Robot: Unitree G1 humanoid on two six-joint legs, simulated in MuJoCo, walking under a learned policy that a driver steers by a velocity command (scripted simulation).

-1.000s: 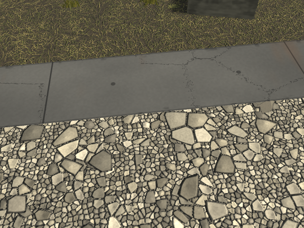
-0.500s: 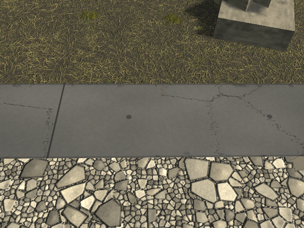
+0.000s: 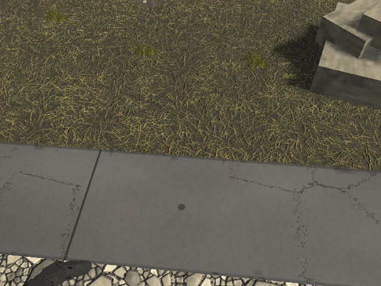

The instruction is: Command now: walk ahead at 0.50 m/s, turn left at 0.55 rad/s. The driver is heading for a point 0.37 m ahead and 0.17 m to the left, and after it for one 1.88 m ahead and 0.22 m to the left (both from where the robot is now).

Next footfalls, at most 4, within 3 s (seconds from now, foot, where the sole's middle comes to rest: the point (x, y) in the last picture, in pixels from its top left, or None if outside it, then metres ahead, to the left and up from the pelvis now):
0.50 left None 0.36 0.19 -0.76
1.02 right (147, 224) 0.72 0.14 -0.76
1.50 left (76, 188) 0.90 0.42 -0.76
2.14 right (158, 144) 1.22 0.10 -0.90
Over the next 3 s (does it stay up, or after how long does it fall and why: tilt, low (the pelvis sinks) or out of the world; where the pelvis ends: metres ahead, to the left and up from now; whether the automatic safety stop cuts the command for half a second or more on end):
stays up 1.27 0.21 -0.13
